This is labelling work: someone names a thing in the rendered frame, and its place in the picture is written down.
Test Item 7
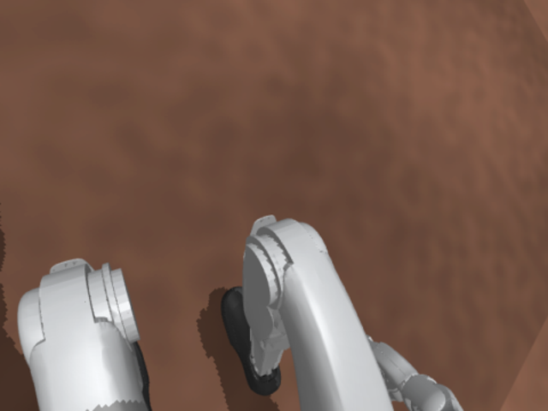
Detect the left robot foot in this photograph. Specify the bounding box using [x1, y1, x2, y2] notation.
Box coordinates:
[133, 341, 152, 411]

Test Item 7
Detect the right robot foot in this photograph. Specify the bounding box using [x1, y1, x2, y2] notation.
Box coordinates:
[221, 286, 281, 396]

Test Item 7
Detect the right robot hand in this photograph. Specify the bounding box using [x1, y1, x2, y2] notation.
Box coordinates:
[366, 335, 419, 402]

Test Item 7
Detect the right robot arm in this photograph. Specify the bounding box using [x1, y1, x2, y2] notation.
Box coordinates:
[402, 374, 463, 411]

